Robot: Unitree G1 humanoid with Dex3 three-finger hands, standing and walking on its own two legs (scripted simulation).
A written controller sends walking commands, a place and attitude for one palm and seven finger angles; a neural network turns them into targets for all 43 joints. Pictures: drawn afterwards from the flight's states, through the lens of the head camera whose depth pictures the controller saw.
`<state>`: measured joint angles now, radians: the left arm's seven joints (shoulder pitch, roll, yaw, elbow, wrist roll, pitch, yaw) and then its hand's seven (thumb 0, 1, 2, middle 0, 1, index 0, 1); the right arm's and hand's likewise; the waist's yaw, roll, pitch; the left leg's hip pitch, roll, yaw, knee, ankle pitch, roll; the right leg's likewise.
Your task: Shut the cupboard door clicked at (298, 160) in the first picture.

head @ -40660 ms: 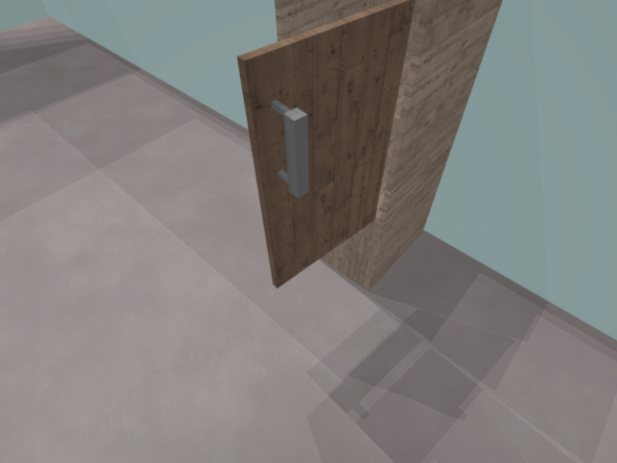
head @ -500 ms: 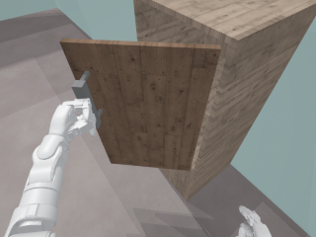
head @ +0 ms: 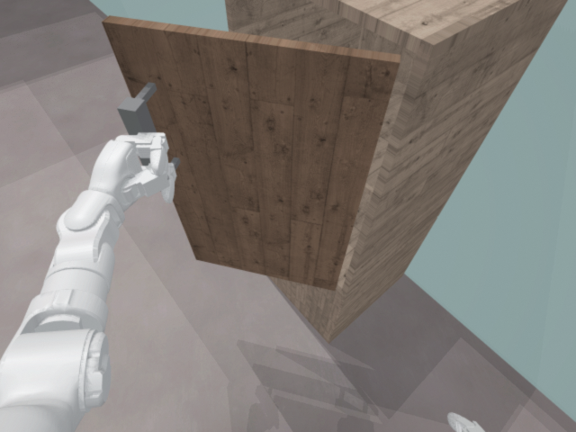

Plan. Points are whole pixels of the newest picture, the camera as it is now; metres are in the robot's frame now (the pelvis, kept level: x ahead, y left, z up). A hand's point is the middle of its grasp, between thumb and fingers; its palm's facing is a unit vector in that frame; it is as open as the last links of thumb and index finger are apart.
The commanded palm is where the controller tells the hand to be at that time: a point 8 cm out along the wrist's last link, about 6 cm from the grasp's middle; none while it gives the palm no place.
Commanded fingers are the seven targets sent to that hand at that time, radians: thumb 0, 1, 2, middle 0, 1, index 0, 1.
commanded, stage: push the door shut along its arc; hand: left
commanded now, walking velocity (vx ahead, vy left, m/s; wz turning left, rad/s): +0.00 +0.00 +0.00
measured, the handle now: (156, 140) +0.52 +0.19 +0.11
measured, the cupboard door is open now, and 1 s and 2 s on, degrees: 36 23 18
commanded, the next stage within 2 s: pull the fist back off the door in 0.98 s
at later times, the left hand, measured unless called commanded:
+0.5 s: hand (199, 149) +0.49 +0.12 +0.12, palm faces -0.36 -0.93 +0.00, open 3.1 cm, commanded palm +0.49 +0.17 +0.12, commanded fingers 0.00 0.90 0.90 -1.30 -1.50 -1.30 -1.50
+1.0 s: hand (230, 130) +0.52 +0.08 +0.12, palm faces -0.45 -0.89 -0.02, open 3.0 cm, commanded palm +0.54 +0.12 +0.12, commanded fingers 0.00 0.90 0.90 -1.30 -1.50 -1.30 -1.50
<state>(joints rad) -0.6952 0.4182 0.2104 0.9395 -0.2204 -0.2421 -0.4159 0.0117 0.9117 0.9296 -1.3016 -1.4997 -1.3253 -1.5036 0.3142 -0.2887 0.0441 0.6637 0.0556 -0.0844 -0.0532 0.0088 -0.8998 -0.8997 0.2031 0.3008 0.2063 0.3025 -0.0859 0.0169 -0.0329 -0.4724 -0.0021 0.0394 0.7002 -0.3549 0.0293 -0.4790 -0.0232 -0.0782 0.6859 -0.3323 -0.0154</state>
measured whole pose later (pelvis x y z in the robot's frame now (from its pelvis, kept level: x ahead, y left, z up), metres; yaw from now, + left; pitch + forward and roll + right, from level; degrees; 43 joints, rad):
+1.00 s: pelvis +0.02 +0.00 -0.01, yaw -1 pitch +16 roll -1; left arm -1.08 0.48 0.20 1.20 -0.15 -0.20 -0.52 0.00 0.89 0.94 -1.30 -1.50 -1.30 -1.50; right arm 0.40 -0.29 0.03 0.69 0.01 -0.05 -0.05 0.00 -0.90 -0.90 0.20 0.30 0.21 0.30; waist -0.18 0.03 -0.06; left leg -0.67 0.02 0.05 0.80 -0.41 0.03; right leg -0.68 0.00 -0.06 0.77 -0.37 -0.02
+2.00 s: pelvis +0.01 -0.02 +0.00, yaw -2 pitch +8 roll +0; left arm -0.65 0.16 0.14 0.82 -0.12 -0.28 0.04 0.02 0.90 0.90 -1.30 -1.50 -1.31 -1.50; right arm 0.29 -0.26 -0.01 0.65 0.04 -0.03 0.02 0.01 -0.90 -0.90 0.20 0.30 0.20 0.30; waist -0.07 0.03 -0.07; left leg -0.45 0.03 0.05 0.68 -0.36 0.00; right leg -0.48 0.01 -0.06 0.67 -0.33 -0.04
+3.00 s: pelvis +0.03 +0.01 +0.02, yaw -1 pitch -3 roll -1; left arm 0.25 0.29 0.17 -0.22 -0.06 -0.08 0.09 0.02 0.89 0.90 -0.82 -0.97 -0.83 -0.98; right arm 0.19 -0.21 0.05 0.61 0.02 -0.04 -0.05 0.01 -0.90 -0.90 0.20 0.30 0.21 0.30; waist 0.04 0.07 0.00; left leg -0.09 -0.01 0.05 0.42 -0.28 0.03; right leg -0.10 -0.01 -0.06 0.40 -0.25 0.00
